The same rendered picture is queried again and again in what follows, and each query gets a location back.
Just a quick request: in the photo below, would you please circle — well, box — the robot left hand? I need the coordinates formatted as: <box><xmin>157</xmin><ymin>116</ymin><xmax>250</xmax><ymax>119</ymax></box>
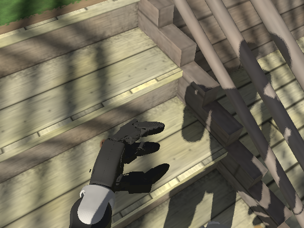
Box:
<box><xmin>89</xmin><ymin>119</ymin><xmax>170</xmax><ymax>194</ymax></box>

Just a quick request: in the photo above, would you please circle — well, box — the right robot shin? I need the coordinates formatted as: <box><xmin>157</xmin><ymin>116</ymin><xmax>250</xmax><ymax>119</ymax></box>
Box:
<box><xmin>206</xmin><ymin>221</ymin><xmax>220</xmax><ymax>226</ymax></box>

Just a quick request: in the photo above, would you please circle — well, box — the left robot forearm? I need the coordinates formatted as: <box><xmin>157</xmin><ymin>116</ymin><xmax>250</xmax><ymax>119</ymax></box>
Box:
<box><xmin>68</xmin><ymin>184</ymin><xmax>116</xmax><ymax>228</ymax></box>

